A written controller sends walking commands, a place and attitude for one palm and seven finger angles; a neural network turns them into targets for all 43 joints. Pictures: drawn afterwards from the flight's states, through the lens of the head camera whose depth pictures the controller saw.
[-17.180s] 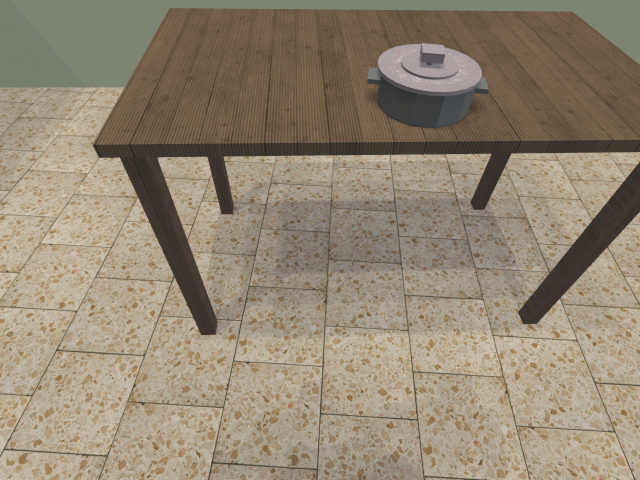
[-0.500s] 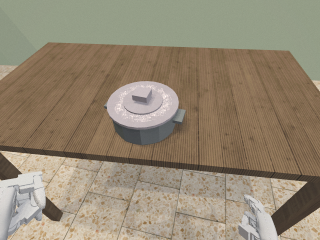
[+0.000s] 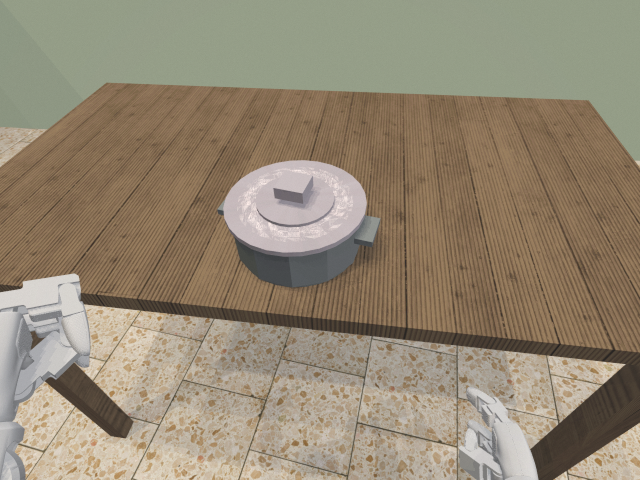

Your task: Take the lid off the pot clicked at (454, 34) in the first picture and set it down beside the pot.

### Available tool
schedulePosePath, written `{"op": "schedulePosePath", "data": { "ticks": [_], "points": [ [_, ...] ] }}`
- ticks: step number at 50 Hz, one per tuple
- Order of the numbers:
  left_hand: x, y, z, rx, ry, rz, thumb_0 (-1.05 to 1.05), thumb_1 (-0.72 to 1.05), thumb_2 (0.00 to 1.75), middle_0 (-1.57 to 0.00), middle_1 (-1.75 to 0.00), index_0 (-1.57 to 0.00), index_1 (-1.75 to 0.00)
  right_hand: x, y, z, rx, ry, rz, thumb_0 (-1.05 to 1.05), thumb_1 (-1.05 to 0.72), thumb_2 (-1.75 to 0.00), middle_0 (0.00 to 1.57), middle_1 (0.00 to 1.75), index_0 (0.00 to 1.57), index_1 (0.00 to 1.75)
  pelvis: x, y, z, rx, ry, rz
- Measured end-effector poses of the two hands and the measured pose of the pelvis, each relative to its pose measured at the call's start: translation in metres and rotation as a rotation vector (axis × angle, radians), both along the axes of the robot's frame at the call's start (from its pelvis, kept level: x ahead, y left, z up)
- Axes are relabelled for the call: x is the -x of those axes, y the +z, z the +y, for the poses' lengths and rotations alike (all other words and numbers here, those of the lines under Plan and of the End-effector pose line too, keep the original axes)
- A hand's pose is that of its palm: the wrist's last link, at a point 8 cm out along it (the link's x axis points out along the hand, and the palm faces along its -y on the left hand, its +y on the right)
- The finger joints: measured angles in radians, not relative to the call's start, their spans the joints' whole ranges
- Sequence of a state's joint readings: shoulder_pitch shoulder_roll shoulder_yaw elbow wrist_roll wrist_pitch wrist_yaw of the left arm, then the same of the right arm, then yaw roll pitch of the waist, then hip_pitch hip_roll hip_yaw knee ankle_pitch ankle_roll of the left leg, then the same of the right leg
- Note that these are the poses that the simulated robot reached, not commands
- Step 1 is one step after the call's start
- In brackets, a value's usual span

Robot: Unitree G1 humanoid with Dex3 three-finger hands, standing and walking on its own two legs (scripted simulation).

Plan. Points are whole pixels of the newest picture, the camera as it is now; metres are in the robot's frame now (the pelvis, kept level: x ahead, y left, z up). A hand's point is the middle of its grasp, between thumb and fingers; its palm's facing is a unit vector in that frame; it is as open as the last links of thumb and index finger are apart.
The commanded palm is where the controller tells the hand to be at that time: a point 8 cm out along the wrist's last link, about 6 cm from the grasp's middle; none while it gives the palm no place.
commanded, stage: reach forward and open the fingers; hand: left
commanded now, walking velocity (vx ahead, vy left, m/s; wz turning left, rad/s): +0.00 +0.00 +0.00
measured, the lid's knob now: (293, 186) +0.46 +0.10 +0.15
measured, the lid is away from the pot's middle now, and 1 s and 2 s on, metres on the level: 0.00 0.00 0.00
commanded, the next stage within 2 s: move the open hand above the knob in 1.28 s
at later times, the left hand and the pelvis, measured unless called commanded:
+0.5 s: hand (47, 327) +0.19 +0.28 +0.17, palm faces -0.07 +0.01 -1.00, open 4.2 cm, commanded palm +0.17 +0.27 +0.24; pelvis -0.04 +0.03 +0.00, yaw +2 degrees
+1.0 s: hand (47, 270) +0.23 +0.29 +0.21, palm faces +0.03 +0.02 -1.00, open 9.7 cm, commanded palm +0.19 +0.29 +0.27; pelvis -0.07 +0.05 -0.01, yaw +1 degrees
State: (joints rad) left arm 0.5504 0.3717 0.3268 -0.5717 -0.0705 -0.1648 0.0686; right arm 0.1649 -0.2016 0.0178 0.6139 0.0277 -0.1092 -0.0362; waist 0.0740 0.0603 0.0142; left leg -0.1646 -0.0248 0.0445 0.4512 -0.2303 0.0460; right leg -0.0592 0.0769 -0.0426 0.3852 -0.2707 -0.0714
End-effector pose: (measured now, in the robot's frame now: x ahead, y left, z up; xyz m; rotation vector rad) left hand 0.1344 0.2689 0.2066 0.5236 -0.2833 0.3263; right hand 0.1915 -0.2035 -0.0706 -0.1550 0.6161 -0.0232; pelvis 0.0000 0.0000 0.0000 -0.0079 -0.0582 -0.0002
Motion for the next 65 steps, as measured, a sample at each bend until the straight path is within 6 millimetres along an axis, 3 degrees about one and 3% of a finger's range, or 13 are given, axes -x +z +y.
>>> {"op": "schedulePosePath", "data": {
  "ticks": [7,13,20,29,44,55,65],
  "points": [
    [-0.016,0.016,-0.006,-0.685,0.078,0.204,0.01,0.83,0.93,-1.29,-1.44,-1.30,-1.44,0.001,-0.008,-0.003,0.017,0.035,0.100,0.01,-0.90,-0.90,0.20,0.30,0.21,0.30,0.011,-0.005,0.008,-0.002,-0.020,0.046],
    [-0.022,0.018,0.002,-0.995,0.043,0.406,0.00,0.69,1.02,-1.26,-1.28,-1.26,-1.28,-0.005,-0.011,0.000,-0.026,0.036,0.104,0.01,-0.91,-0.90,0.20,0.30,0.20,0.30,0.020,-0.006,0.016,0.004,-0.007,0.058],
    [-0.029,0.015,0.011,-1.009,-0.020,0.515,0.00,0.47,1.16,-1.20,-1.05,-1.20,-1.05,-0.005,-0.013,0.018,-0.045,0.071,0.089,0.01,-0.91,-0.90,0.20,0.30,0.20,0.30,0.033,-0.005,0.022,0.010,0.032,0.042],
    [-0.045,0.028,0.019,-1.032,-0.054,0.506,0.00,0.18,1.34,-1.10,-0.74,-1.10,-0.74,0.013,-0.011,0.043,-0.066,0.115,0.093,0.01,-0.91,-0.90,0.20,0.30,0.20,0.30,0.051,-0.003,0.028,0.015,0.037,0.013],
    [-0.065,0.048,0.023,-1.043,-0.049,0.410,0.00,-0.27,1.63,-0.93,-0.23,-0.93,-0.23,0.044,-0.014,0.049,-0.060,0.084,0.102,0.01,-0.91,-0.90,0.20,0.30,0.20,0.30,0.070,-0.006,0.045,0.008,0.021,-0.006],
    [-0.083,0.059,0.026,-1.056,-0.024,0.400,0.00,-0.39,1.70,-0.89,-0.10,-0.90,-0.10,0.055,-0.022,0.049,-0.056,0.073,0.130,0.01,-0.91,-0.90,0.20,0.30,0.20,0.30,0.071,-0.007,0.048,0.003,0.022,-0.001],
    [-0.102,0.064,0.026,-1.046,-0.011,0.443,0.00,-0.40,1.72,-0.89,-0.09,-0.90,-0.09,0.051,-0.023,0.041,-0.055,0.066,0.142,0.01,-0.91,-0.90,0.20,0.30,0.20,0.30,0.063,-0.006,0.044,0.004,0.025,0.012]
  ]
}}
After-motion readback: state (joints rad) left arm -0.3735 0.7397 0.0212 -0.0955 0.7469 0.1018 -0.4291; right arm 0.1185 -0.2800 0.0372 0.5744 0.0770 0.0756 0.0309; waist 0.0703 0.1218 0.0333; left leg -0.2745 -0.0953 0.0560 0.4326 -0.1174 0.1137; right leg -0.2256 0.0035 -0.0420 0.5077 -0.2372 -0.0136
